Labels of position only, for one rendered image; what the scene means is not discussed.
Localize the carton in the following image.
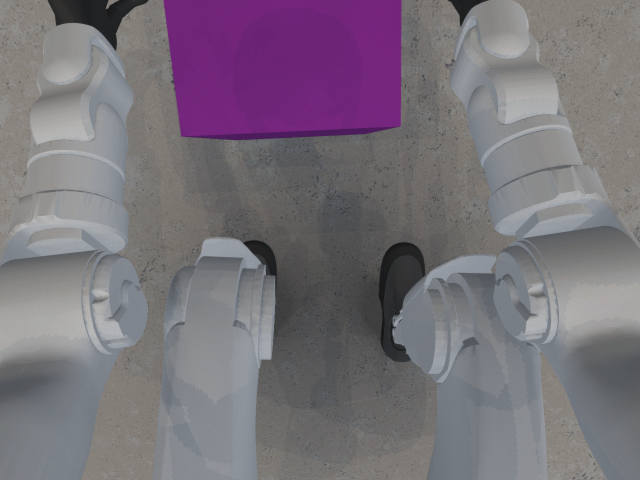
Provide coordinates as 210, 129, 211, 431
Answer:
163, 0, 401, 140

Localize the robot left forearm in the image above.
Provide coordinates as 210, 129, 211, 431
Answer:
0, 23, 134, 266

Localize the robot right forearm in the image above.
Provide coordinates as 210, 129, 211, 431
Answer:
450, 0, 640, 249

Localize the robot left thigh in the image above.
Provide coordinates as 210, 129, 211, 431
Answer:
152, 256, 275, 480

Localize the right robot hand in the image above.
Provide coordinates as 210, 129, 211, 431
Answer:
448, 0, 488, 27

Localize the left robot hand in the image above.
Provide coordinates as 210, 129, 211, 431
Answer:
48, 0, 148, 51

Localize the robot right shin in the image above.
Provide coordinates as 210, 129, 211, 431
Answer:
392, 253, 540, 367

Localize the left robot upper arm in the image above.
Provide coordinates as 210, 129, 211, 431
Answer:
0, 249, 148, 480

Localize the right robot upper arm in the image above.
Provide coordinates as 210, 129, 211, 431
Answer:
493, 226, 640, 480

